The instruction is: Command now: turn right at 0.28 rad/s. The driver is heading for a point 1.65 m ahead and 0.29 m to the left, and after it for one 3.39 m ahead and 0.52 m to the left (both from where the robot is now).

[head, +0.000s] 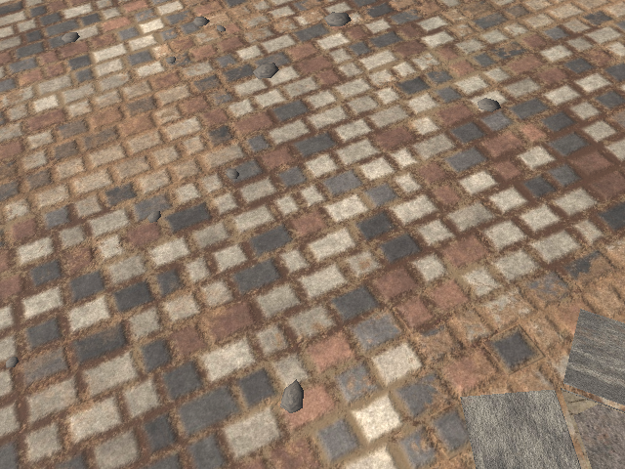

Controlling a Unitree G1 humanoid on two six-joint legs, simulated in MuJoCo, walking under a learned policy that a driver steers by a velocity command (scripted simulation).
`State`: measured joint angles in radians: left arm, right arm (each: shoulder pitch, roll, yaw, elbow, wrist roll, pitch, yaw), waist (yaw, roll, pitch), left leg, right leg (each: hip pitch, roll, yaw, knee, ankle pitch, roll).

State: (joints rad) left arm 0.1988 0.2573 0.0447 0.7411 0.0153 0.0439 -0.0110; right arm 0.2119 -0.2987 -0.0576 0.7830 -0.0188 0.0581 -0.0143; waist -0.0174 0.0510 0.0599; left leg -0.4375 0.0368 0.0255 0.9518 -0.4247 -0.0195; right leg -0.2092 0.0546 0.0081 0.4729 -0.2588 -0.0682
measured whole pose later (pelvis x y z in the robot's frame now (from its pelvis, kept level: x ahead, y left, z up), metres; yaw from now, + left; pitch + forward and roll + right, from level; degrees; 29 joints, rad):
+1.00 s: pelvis +0.00 +0.03 +0.01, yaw -2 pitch -2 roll +0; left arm 0.25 0.18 -0.01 1.15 0.01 0.01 0.04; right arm 0.26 -0.18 0.01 1.12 -0.01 -0.01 -0.04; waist 0.00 -0.01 0.03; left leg -0.12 -0.04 -0.01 0.36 -0.21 0.04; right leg -0.14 0.04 0.05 0.36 -0.19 -0.02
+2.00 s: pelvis +0.33 +0.00 -0.02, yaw +12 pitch +0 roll +1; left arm 0.27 0.18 0.03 0.96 0.02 -0.08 0.03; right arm 0.16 -0.24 -0.07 0.94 -0.01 -0.03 0.00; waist 0.00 0.00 0.10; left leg -0.36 -0.15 0.09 0.51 -0.16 0.17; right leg -0.41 -0.02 -0.01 1.34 -0.40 -0.01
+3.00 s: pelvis +0.55 +0.04 -0.01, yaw +23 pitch +1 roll -1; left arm 0.44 0.24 0.05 0.99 0.01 -0.05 -0.01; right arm 0.12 -0.23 -0.04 0.86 -0.04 -0.07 0.02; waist 0.04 -0.02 0.01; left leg -0.32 -0.01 0.07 0.51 -0.20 0.06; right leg -0.09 0.00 0.02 0.54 -0.41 -0.04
